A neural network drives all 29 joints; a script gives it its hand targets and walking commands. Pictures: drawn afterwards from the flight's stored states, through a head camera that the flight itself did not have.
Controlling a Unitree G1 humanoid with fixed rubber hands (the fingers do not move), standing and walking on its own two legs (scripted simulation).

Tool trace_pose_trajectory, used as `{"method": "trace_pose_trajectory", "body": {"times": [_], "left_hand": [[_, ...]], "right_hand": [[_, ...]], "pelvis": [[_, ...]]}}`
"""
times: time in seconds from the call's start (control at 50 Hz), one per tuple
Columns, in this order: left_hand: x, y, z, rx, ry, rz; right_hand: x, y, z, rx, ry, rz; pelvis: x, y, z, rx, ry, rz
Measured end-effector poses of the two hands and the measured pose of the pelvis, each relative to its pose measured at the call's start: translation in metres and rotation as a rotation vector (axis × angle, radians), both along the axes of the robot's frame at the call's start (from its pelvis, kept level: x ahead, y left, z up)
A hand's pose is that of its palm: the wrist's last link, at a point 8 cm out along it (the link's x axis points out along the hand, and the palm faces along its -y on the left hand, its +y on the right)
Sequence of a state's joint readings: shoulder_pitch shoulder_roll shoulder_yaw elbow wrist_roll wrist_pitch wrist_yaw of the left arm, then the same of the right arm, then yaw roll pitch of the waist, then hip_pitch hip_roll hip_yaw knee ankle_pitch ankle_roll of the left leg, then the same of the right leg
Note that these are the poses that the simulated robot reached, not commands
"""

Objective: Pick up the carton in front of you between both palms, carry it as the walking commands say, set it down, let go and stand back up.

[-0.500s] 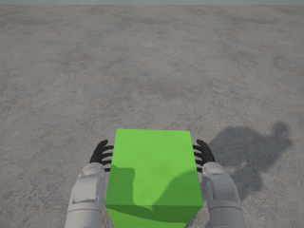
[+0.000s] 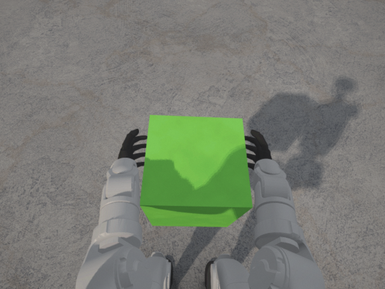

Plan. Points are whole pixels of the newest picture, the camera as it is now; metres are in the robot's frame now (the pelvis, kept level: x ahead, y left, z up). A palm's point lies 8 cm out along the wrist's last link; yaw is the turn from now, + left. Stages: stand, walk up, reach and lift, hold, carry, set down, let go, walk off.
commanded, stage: set down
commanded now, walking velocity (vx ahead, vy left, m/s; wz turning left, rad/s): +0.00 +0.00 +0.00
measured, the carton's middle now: (192, 177) +0.37 +0.01 -0.11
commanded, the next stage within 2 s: none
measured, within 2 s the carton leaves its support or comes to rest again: rests again in 1.74 s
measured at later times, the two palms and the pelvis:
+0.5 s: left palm (138, 173) +0.42 +0.17 -0.21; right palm (237, 175) +0.42 -0.13 -0.20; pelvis +0.00 +0.00 -0.13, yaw +0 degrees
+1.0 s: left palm (144, 183) +0.45 +0.18 -0.38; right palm (224, 185) +0.45 -0.12 -0.37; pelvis -0.03 +0.00 -0.27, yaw +0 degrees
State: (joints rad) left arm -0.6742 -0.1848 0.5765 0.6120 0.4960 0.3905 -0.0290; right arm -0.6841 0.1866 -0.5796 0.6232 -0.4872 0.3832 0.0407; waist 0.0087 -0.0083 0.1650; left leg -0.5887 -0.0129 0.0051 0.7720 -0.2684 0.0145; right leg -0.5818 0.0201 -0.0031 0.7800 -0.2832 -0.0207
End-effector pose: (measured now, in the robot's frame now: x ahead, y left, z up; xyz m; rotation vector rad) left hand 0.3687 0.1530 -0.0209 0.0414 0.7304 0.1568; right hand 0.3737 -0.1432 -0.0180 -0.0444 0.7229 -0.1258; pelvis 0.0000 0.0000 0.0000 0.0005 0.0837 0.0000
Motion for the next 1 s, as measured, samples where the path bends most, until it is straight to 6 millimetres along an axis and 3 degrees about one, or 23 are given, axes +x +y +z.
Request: {"method": "trace_pose_trajectory", "body": {"times": [0.14,0.2,0.32,0.5,0.82,1.0], "left_hand": [[0.008,0.003,-0.09,0.002,-0.017,-0.002],[0.015,0.006,-0.118,-0.01,-0.042,0.007],[0.033,0.012,-0.145,-0.039,-0.087,0.027],[0.049,0.014,-0.185,-0.04,-0.041,0.02],[0.064,0.026,-0.301,-0.036,-0.049,0.021],[0.076,0.028,-0.357,-0.031,-0.036,0.006]], "right_hand": [[0.008,0.002,-0.09,0.001,-0.017,0.003],[0.014,0.006,-0.119,0.017,-0.041,-0.008],[0.032,0.011,-0.147,0.048,-0.085,-0.024],[0.045,0.013,-0.186,0.046,-0.039,-0.035],[0.062,0.024,-0.302,0.045,-0.045,-0.023],[0.072,0.026,-0.357,0.041,-0.032,-0.031]], "pelvis": [[-0.008,0.001,-0.035,0.002,0.242,-0.005],[-0.007,0.001,-0.056,0.001,0.347,-0.006],[-0.001,0.002,-0.094,-0.005,0.485,-0.002],[0.0,0.004,-0.134,-0.006,0.589,-0.001],[-0.023,0.003,-0.223,-0.022,0.685,0.008],[-0.033,0.002,-0.268,-0.031,0.682,0.009]]}}
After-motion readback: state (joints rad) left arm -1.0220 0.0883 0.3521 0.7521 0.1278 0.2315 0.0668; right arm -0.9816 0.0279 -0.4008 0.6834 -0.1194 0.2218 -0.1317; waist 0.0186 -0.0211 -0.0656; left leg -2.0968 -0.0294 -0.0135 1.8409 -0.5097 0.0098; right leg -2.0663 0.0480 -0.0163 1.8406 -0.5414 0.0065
